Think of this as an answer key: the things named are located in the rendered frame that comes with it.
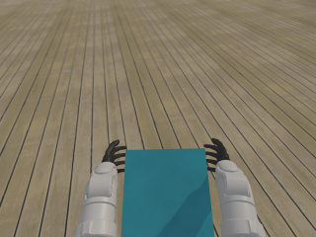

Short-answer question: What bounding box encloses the carton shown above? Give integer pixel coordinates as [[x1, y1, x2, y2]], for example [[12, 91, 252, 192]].
[[120, 148, 215, 237]]

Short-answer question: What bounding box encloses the left robot hand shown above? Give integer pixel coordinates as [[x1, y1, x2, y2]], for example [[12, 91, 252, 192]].
[[102, 140, 127, 173]]

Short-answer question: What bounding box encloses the robot right forearm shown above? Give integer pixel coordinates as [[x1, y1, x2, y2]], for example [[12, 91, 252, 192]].
[[214, 160, 266, 237]]

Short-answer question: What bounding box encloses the robot left forearm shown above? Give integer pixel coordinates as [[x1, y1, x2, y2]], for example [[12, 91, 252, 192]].
[[73, 162, 119, 237]]

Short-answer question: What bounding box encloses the right robot hand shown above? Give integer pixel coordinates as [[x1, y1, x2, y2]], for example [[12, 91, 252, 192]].
[[203, 137, 230, 173]]

